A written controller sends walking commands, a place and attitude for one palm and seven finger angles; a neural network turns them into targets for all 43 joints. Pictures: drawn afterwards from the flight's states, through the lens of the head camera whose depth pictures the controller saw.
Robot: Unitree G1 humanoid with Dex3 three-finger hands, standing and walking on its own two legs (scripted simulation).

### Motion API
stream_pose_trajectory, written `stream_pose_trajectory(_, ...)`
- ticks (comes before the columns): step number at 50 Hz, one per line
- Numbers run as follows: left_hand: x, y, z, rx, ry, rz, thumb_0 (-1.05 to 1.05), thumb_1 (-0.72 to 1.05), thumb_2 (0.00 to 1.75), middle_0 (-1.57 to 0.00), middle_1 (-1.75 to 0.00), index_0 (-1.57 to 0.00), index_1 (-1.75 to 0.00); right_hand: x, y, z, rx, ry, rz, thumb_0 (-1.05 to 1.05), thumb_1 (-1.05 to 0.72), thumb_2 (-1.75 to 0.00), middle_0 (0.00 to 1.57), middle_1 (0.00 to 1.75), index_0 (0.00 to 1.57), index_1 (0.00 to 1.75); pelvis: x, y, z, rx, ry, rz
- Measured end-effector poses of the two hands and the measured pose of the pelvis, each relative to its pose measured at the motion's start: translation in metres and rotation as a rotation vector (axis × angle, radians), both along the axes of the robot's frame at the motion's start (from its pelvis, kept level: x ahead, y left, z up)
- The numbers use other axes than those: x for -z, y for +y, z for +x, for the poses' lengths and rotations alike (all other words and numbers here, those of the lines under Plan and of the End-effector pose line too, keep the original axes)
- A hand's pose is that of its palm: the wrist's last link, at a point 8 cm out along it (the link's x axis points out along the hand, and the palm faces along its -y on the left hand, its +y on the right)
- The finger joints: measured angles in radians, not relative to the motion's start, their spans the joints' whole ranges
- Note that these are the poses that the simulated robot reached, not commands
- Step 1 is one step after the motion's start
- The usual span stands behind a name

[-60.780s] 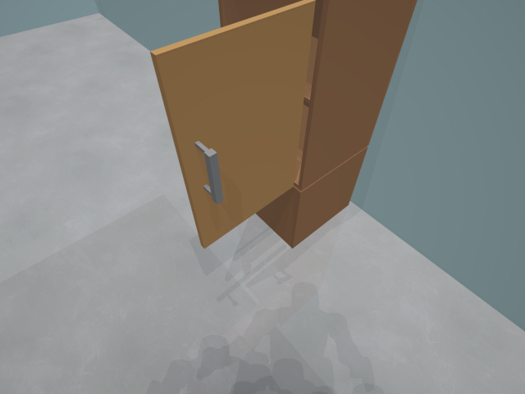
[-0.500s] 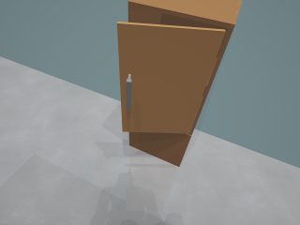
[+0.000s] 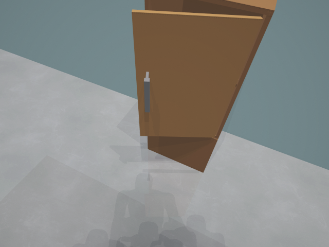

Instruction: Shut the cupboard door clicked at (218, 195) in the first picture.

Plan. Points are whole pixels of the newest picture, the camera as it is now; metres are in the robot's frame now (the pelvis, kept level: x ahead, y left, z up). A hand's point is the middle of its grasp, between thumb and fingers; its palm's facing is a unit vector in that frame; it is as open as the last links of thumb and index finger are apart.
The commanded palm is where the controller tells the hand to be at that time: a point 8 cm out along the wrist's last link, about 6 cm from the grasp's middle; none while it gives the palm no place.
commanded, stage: come to a stop and stand still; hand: left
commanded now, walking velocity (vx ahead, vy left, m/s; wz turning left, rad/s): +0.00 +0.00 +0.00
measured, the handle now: (147, 92) +0.64 +0.11 -0.03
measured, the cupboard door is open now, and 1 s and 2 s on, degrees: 25 25 25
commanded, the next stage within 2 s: look again from close up in 0.02 s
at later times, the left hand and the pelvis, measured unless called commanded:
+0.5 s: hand out of the picture -0.02 +0.14 -0.18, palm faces +0.01 -0.99 -0.16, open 7.3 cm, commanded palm none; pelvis +0.00 -0.02 +0.00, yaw -1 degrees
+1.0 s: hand out of the picture -0.03 +0.12 -0.19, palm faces +0.10 -0.99 -0.14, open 7.3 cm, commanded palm none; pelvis +0.03 -0.03 -0.01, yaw +2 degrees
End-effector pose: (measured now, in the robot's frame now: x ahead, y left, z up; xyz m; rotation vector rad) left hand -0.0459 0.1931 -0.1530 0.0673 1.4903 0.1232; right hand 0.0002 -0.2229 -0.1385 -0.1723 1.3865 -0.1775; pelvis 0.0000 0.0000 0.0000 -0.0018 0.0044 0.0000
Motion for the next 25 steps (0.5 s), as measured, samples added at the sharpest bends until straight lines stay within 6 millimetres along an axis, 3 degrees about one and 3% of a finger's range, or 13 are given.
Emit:
stream_pose_trajectory(11, -0.005, 0.005, 0.013, 0.023, -0.045, 0.039, 0.0, 0.91, 0.9, -0.2, -0.3, -0.2, -0.3, 0.001, -0.011, 0.018, -0.011, -0.057, 0.008, 0.01, -0.93, -0.9, 0.2, 0.3, 0.2, 0.29, -0.001, -0.007, -0.001, 0.007, -0.014, 0.007)
stream_pose_trajectory(25, -0.006, -0.006, 0.021, 0.036, -0.06, 0.042, 0.0, 0.91, 0.9, -0.2, -0.3, -0.2, -0.3, 0.004, -0.016, -0.007, 0.007, 0.008, 0.034, 0.0, -0.92, -0.9, 0.2, 0.3, 0.2, 0.29, -0.002, -0.019, 0.0, 0.01, -0.017, 0.009)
